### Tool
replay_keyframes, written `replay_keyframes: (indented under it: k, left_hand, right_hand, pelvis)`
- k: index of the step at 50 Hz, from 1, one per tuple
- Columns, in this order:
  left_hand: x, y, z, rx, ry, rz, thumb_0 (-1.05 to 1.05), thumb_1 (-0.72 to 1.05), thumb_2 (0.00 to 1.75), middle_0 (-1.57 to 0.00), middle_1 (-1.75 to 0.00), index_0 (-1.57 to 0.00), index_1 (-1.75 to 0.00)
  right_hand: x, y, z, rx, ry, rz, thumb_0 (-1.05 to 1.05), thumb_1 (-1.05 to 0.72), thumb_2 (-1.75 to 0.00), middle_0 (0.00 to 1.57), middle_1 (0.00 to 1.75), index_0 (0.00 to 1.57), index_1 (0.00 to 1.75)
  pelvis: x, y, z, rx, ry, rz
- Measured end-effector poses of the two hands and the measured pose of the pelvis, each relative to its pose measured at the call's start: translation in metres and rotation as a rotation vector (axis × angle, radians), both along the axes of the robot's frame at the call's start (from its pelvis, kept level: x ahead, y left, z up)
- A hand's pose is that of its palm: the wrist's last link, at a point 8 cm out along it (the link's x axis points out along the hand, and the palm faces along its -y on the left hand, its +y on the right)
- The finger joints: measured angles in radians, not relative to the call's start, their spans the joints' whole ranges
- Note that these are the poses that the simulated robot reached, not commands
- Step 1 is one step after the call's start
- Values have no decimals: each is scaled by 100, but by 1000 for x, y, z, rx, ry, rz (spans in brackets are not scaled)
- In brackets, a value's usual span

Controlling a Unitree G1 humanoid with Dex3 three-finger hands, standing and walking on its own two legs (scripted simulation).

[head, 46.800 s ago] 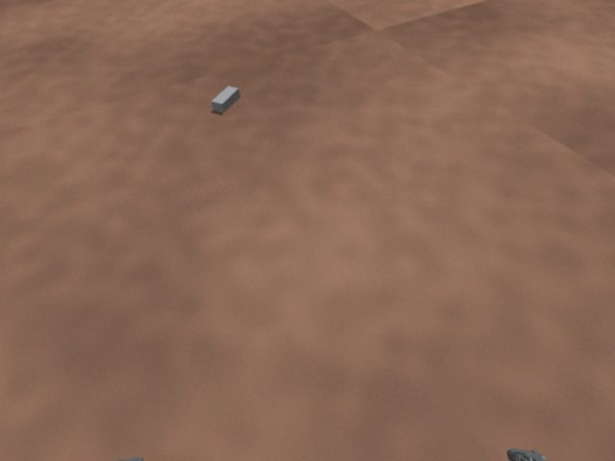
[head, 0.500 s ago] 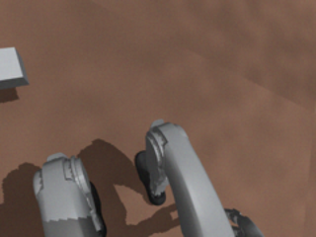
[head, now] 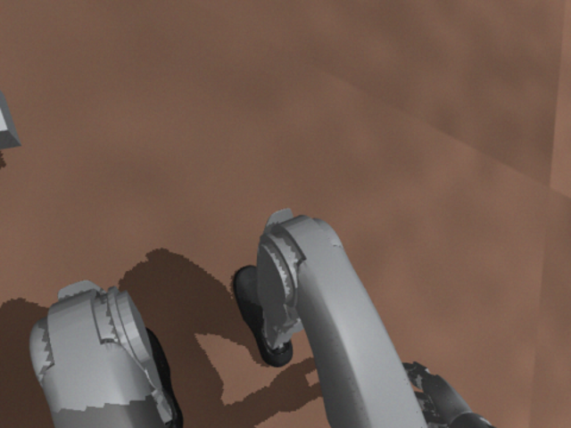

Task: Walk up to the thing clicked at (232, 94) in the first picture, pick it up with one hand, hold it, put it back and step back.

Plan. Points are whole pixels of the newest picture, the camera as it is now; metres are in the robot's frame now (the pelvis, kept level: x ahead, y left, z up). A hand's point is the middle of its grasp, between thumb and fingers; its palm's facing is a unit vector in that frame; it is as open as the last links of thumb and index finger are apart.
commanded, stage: lower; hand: left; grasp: from above
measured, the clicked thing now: out of the picture +0.54 +0.31 -0.22
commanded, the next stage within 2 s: rest in 0.16 s
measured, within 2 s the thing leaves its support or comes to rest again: rests again in 1.84 s
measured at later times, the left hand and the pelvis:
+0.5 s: hand out of the picture +0.54 +0.30 -0.21, palm faces -0.47 -0.06 -0.88, open 10.2 cm; pelvis +0.00 +0.00 -0.01, yaw -2 degrees
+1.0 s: hand out of the picture +0.54 +0.30 -0.24, palm faces -0.46 -0.08 -0.89, open 10.2 cm; pelvis +0.00 +0.00 -0.02, yaw -4 degrees
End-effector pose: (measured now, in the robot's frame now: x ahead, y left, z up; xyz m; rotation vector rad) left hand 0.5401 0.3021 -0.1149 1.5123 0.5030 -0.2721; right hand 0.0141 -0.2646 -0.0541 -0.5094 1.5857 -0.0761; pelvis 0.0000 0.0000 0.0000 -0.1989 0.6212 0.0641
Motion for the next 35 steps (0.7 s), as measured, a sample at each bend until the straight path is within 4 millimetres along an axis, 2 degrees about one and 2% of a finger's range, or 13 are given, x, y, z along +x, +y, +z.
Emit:
replay_keyframes:
  k: [10, 26, 35]
  left_hand:
    - [-1, -1, -23, -10, -8, -15, 0, 0, 45, -65, -56, -70, -49]
    - [5, -3, -44, -8, -2, 4, 0, 1, 42, -67, -52, -71, -46]
    - [5, -3, -56, -21, -15, 15, 0, 2, 41, -68, -50, -71, -45]
  right_hand:
    - [0, 3, -2, -11, 6, 27, 0, -92, -90, 20, 30, 20, 30]
    - [-4, 14, 1, -4, 8, 42, 0, -91, -89, 20, 30, 20, 30]
    - [-7, 11, 5, -17, 23, 71, 0, -91, -89, 20, 30, 20, 30]
  pelvis:
    - [-1, 0, -9, -11, -19, -5]
    - [1, 3, -12, -31, -26, -17]
    - [0, 2, -14, -38, -40, -22]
